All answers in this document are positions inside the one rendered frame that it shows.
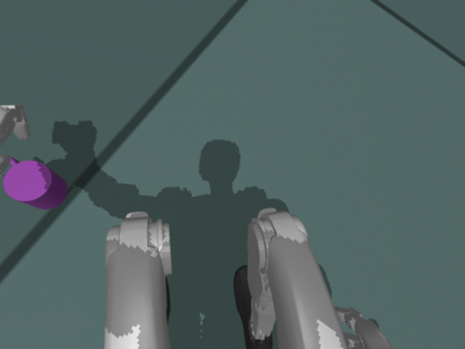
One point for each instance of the right robot foot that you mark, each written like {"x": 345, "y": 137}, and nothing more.
{"x": 243, "y": 304}

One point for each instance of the mug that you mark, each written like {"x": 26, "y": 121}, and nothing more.
{"x": 33, "y": 183}

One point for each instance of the right robot hand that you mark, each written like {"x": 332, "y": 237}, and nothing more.
{"x": 368, "y": 335}

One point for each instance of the left robot hand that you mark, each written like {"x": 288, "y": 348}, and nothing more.
{"x": 12, "y": 118}

